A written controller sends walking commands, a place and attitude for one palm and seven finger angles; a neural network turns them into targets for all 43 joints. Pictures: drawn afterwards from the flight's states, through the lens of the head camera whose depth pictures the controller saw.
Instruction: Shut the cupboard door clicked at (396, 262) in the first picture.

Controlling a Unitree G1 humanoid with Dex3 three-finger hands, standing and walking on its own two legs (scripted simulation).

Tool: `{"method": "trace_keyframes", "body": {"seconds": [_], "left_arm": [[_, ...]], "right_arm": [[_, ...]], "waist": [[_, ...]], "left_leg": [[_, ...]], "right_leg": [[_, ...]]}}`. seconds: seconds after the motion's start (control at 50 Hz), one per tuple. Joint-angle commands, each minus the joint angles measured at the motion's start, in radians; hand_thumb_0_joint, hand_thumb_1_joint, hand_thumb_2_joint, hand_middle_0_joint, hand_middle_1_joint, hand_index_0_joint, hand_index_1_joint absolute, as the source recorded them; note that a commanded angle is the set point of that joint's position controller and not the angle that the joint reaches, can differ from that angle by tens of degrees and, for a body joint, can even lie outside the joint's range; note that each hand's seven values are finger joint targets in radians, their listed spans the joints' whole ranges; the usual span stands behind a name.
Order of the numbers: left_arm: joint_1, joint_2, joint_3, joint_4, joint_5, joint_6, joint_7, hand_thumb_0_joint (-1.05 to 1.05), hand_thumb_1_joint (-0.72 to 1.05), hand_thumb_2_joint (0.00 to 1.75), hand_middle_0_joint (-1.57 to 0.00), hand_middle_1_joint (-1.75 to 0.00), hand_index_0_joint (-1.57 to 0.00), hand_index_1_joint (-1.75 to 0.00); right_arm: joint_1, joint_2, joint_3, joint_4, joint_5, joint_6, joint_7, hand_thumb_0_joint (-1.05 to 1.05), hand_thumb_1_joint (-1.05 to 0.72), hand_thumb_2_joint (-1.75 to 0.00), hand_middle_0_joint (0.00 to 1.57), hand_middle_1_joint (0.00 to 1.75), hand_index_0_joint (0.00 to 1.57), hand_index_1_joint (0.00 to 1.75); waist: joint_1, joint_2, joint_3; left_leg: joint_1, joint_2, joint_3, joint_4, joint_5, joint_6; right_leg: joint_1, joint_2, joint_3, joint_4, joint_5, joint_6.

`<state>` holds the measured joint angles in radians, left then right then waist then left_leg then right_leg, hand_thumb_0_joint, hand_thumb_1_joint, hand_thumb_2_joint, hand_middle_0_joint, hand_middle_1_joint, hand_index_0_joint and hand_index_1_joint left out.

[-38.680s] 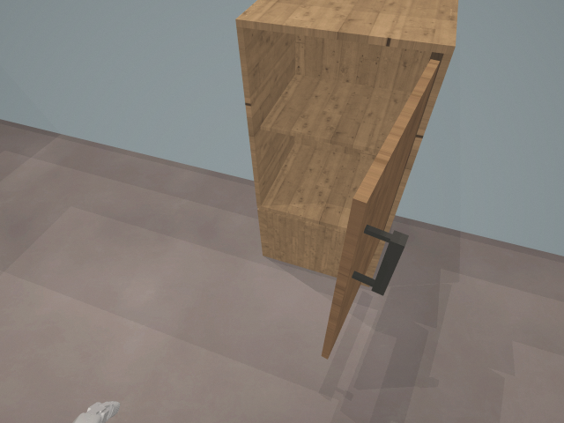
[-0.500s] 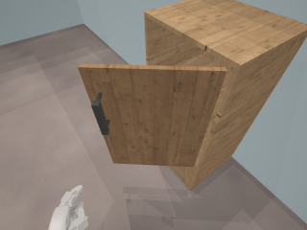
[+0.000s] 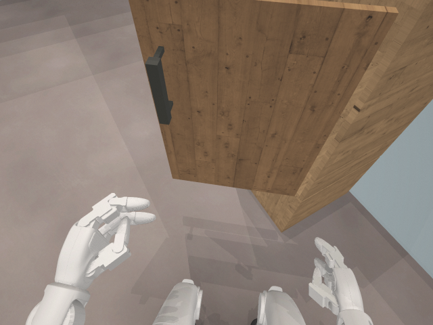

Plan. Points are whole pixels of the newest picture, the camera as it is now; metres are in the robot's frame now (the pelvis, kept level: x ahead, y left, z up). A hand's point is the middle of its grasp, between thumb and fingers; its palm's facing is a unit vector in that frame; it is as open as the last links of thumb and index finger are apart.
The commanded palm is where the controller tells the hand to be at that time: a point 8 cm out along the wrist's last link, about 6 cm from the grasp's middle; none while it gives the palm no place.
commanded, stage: raise the hand and make a fist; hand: left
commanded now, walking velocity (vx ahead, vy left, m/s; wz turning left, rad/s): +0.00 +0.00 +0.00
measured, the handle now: (162, 87) +0.54 +0.18 +0.11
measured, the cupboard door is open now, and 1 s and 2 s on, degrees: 51 51 51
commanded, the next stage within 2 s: bring the fist close to the handle in 1.28 s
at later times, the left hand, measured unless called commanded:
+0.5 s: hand (116, 224) +0.25 +0.18 +0.09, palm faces -0.06 -1.00 -0.03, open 3.2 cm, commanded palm +0.22 +0.24 +0.09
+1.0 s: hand (115, 207) +0.27 +0.19 +0.11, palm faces -0.07 -1.00 -0.03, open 3.1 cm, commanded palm +0.24 +0.24 +0.11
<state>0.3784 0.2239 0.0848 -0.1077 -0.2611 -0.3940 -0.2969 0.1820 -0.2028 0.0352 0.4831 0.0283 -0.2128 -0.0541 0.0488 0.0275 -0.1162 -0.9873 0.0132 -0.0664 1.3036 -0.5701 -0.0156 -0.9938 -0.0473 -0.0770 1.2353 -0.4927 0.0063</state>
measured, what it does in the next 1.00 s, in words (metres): stands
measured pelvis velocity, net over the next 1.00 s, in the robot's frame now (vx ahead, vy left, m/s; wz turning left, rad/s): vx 0.04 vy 0.00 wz -0.01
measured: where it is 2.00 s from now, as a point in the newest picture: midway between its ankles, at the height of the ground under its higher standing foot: outside the picture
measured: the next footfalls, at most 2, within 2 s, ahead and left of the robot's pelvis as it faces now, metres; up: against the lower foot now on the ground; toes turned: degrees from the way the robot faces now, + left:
none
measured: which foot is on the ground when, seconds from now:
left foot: down 0.00-1.00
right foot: down 0.00-1.00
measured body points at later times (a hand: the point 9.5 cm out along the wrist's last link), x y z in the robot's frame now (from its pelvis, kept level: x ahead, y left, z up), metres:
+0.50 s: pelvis +0.03 +0.01 +0.02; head +0.10 +0.02 +0.47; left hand +0.24 +0.24 +0.09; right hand +0.22 -0.23 -0.04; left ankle +0.04 +0.12 -0.62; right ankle +0.06 -0.13 -0.62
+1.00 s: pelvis +0.04 +0.00 +0.04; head +0.10 +0.00 +0.49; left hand +0.26 +0.24 +0.11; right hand +0.21 -0.24 -0.04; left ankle +0.04 +0.12 -0.62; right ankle +0.06 -0.13 -0.62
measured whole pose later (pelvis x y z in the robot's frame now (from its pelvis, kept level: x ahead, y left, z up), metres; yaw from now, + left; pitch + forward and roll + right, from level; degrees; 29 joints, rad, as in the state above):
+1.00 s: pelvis +0.04 +0.00 +0.04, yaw -1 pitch +13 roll -2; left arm 0.37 0.26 0.17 -0.08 -0.31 -0.29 -0.32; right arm 0.28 -0.25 0.02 0.46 0.04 -0.15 -0.06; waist 0.01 0.04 -0.12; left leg -0.78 0.02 -0.04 1.10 -0.55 -0.01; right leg -0.80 -0.04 -0.06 1.05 -0.47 0.02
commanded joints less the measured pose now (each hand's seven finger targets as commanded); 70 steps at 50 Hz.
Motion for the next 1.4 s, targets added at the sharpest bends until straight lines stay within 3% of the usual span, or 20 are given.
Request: {"method": "trace_keyframes", "body": {"seconds": [0.0, 0.04, 0.12, 0.22, 0.3, 0.4, 0.52, 0.58, 0.7, 0.72, 0.82, 0.9, 0.96, 1.04, 1.08, 1.1, 1.14, 1.16, 1.3, 1.38], "left_arm": [[0.009, 0.137, 0.119, -0.175, -0.033, 0.062, 0.003, 0.00, 0.90, 0.90, -0.79, -0.94, -0.79, -0.94], [0.020, 0.122, 0.132, -0.232, -0.043, 0.060, 0.026, 0.00, 0.90, 0.90, -0.82, -0.98, -0.82, -0.98], [0.026, 0.100, 0.119, -0.242, -0.038, 0.009, 0.068, 0.00, 0.90, 0.90, -0.90, -1.06, -0.90, -1.06], [0.044, 0.083, 0.070, -0.224, -0.021, -0.026, 0.057, 0.00, 0.90, 0.90, -0.99, -1.16, -0.99, -1.16], [0.035, 0.120, 0.095, -0.257, -0.020, -0.020, 0.051, 0.00, 0.90, 0.90, -1.06, -1.24, -1.06, -1.24], [0.060, 0.123, 0.120, -0.277, -0.026, -0.013, 0.062, 0.00, 0.90, 0.90, -1.15, -1.34, -1.15, -1.34], [0.038, 0.116, 0.103, -0.259, -0.025, 0.010, 0.040, 0.00, 0.90, 0.90, -1.26, -1.46, -1.26, -1.46], [0.018, 0.117, 0.111, -0.234, -0.037, 0.024, 0.020, 0.00, 0.90, 0.90, -1.30, -1.50, -1.30, -1.50], [-0.033, 0.161, 0.158, -0.220, -0.056, 0.030, 0.003, 0.00, 0.90, 0.90, -1.30, -1.50, -1.30, -1.50], [-0.036, 0.144, 0.143, -0.230, -0.057, 0.030, -0.001, 0.00, 0.90, 0.90, -1.30, -1.50, -1.30, -1.50], [-0.047, 0.158, 0.162, -0.210, -0.067, 0.039, -0.009, 0.00, 0.90, 0.90, -1.30, -1.50, -1.30, -1.50], [-0.042, 0.165, 0.179, -0.164, -0.079, 0.044, -0.014, 0.00, 0.90, 0.90, -1.30, -1.50, -1.30, -1.50], [-0.044, 0.150, 0.166, -0.149, -0.081, 0.033, -0.021, 0.00, 0.90, 0.90, -1.30, -1.50, -1.30, -1.50], [-0.054, 0.160, 0.168, -0.175, -0.073, 0.016, -0.011, 0.00, 0.90, 0.90, -1.30, -1.50, -1.30, -1.50], [-0.057, 0.158, 0.167, -0.176, -0.073, 0.010, -0.006, 0.00, 0.90, 0.90, -1.30, -1.50, -1.30, -1.50], [-0.058, 0.172, 0.182, -0.164, -0.075, 0.008, -0.002, 0.00, 0.90, 0.90, -1.30, -1.50, -1.30, -1.50], [-0.057, 0.160, 0.170, -0.173, -0.073, 0.000, -0.004, 0.00, 0.90, 0.90, -1.30, -1.50, -1.30, -1.50], [-0.058, 0.152, 0.160, -0.181, -0.071, -0.001, -0.003, 0.00, 0.90, 0.90, -1.30, -1.50, -1.30, -1.50], [-0.062, 0.171, 0.174, -0.158, -0.072, 0.011, -0.006, 0.00, 0.90, 0.90, -1.30, -1.50, -1.30, -1.50], [-0.104, 0.155, 0.153, -0.171, -0.072, 0.006, -0.011, 0.00, 0.90, 0.90, -1.30, -1.50, -1.30, -1.50]], "right_arm": [[-0.022, -0.152, -0.080, -0.176, 0.012, -0.047, -0.026, 0.00, -0.90, -0.90, 0.20, 0.30, 0.20, 0.30], [-0.018, -0.141, -0.081, -0.182, 0.007, -0.045, -0.023, 0.00, -0.90, -0.90, 0.20, 0.30, 0.20, 0.30], [-0.005, -0.139, -0.077, -0.171, -0.007, -0.047, -0.017, 0.00, -0.90, -0.90, 0.20, 0.30, 0.20, 0.30], [0.018, -0.158, -0.083, -0.168, -0.007, -0.048, -0.012, 0.00, -0.90, -0.90, 0.20, 0.30, 0.20, 0.30], [0.032, -0.164, -0.085, -0.176, -0.004, -0.039, -0.014, 0.00, -0.90, -0.90, 0.20, 0.30, 0.20, 0.30], [0.047, -0.156, -0.085, -0.185, -0.007, -0.014, -0.009, 0.00, -0.90, -0.90, 0.20, 0.30, 0.20, 0.30], [0.057, -0.159, -0.081, -0.198, -0.005, 0.008, -0.007, 0.00, -0.90, -0.90, 0.20, 0.30, 0.20, 0.30], [0.057, -0.161, -0.078, -0.201, -0.001, 0.013, -0.009, 0.00, -0.90, -0.90, 0.20, 0.30, 0.20, 0.30], [0.055, -0.161, -0.069, -0.194, -0.001, 0.010, -0.015, 0.00, -0.90, -0.90, 0.20, 0.30, 0.20, 0.30], [0.053, -0.160, -0.069, -0.197, 0.002, 0.009, -0.015, 0.00, -0.90, -0.90, 0.20, 0.30, 0.20, 0.30], [0.053, -0.162, -0.068, -0.192, 0.006, 0.005, -0.015, 0.00, -0.90, -0.90, 0.20, 0.30, 0.20, 0.30], [0.048, -0.163, -0.069, -0.181, 0.005, 0.000, -0.017, 0.00, -0.90, -0.90, 0.20, 0.30, 0.20, 0.30], [0.050, -0.166, -0.071, -0.182, 0.006, -0.002, -0.015, 0.00, -0.90, -0.90, 0.20, 0.30, 0.20, 0.30], [0.048, -0.165, -0.073, -0.182, 0.006, -0.007, -0.013, 0.00, -0.90, -0.90, 0.20, 0.30, 0.20, 0.30], [0.050, -0.166, -0.074, -0.182, 0.006, -0.008, -0.013, 0.00, -0.90, -0.90, 0.20, 0.30, 0.20, 0.30], [0.051, -0.167, -0.076, -0.176, 0.004, -0.006, -0.015, 0.00, -0.90, -0.90, 0.20, 0.30, 0.20, 0.30], [0.050, -0.166, -0.075, -0.178, 0.007, -0.008, -0.014, 0.00, -0.90, -0.90, 0.20, 0.30, 0.20, 0.30], [0.048, -0.167, -0.074, -0.179, 0.007, -0.008, -0.014, 0.00, -0.90, -0.90, 0.20, 0.30, 0.20, 0.30], [0.046, -0.170, -0.073, -0.173, 0.004, -0.007, -0.015, 0.00, -0.90, -0.90, 0.20, 0.30, 0.20, 0.30], [0.043, -0.171, -0.068, -0.175, 0.007, -0.009, -0.016, 0.00, -0.90, -0.90, 0.20, 0.30, 0.20, 0.30]], "waist": [[-0.015, -0.025, -0.244], [-0.006, -0.038, -0.283], [-0.019, -0.020, -0.243], [-0.043, -0.017, -0.197], [-0.037, 0.023, -0.217], [-0.027, 0.048, -0.239], [-0.044, 0.031, -0.227], [-0.049, 0.004, -0.209], [-0.043, -0.002, -0.222], [-0.045, 0.019, -0.224], [-0.040, 0.000, -0.235], [-0.037, -0.014, -0.205], [-0.039, -0.031, -0.200], [-0.033, 0.010, -0.205], [-0.036, 0.007, -0.195], [-0.041, -0.027, -0.185], [-0.039, -0.010, -0.201], [-0.040, 0.014, -0.198], [-0.047, -0.019, -0.184], [-0.054, 0.000, -0.177]], "left_leg": [[0.087, -0.031, 0.024, -0.281, 0.086, 0.037], [0.120, -0.028, 0.023, -0.292, 0.147, 0.035], [0.137, -0.027, 0.019, -0.308, 0.181, 0.029], [0.158, -0.024, 0.013, -0.326, 0.178, 0.027], [0.192, -0.024, 0.012, -0.338, 0.213, 0.026], [0.235, -0.024, 0.019, -0.338, 0.335, 0.020], [0.253, -0.021, 0.025, -0.341, 0.342, 0.020], [0.244, -0.022, 0.028, -0.345, 0.314, 0.019], [0.244, -0.025, 0.035, -0.345, 0.329, 0.025], [0.254, -0.025, 0.038, -0.349, 0.330, 0.024], [0.260, -0.026, 0.041, -0.362, 0.337, 0.025], [0.240, -0.028, 0.044, -0.364, 0.329, 0.026], [0.231, -0.029, 0.047, -0.369, 0.303, 0.025], [0.247, -0.030, 0.048, -0.379, 0.305, 0.025], [0.249, -0.030, 0.048, -0.383, 0.291, 0.025], [0.232, -0.028, 0.048, -0.375, 0.281, 0.027], [0.239, -0.028, 0.049, -0.376, 0.277, 0.026], [0.248, -0.028, 0.049, -0.380, 0.276, 0.026], [0.229, -0.027, 0.045, -0.373, 0.255, 0.029], [0.234, -0.026, 0.041, -0.378, 0.231, 0.026]], "right_leg": [[0.269, 0.047, 0.068, -0.267, -0.086, -0.027], [0.299, 0.046, 0.051, -0.252, -0.013, -0.025], [0.276, 0.051, 0.020, -0.232, 0.045, -0.028], [0.245, 0.051, 0.004, -0.229, 0.065, -0.030], [0.265, 0.056, 0.002, -0.228, 0.110, -0.036], [0.310, 0.063, -0.008, -0.217, 0.230, -0.037], [0.327, 0.063, -0.006, -0.237, 0.261, -0.033], [0.339, 0.064, 0.000, -0.258, 0.248, -0.031], [0.387, 0.063, 0.014, -0.277, 0.273, -0.032], [0.387, 0.060, 0.015, -0.280, 0.276, -0.030], [0.425, 0.057, 0.022, -0.297, 0.285, -0.028], [0.438, 0.053, 0.035, -0.317, 0.278, -0.028], [0.432, 0.048, 0.039, -0.323, 0.245, -0.025], [0.430, 0.049, 0.039, -0.319, 0.243, -0.028], [0.417, 0.050, 0.034, -0.320, 0.227, -0.027], [0.420, 0.051, 0.041, -0.328, 0.212, -0.026], [0.420, 0.049, 0.043, -0.324, 0.207, -0.026], [0.410, 0.050, 0.037, -0.322, 0.209, -0.026], [0.407, 0.053, 0.044, -0.331, 0.181, -0.025], [0.384, 0.052, 0.038, -0.328, 0.150, -0.025]]}}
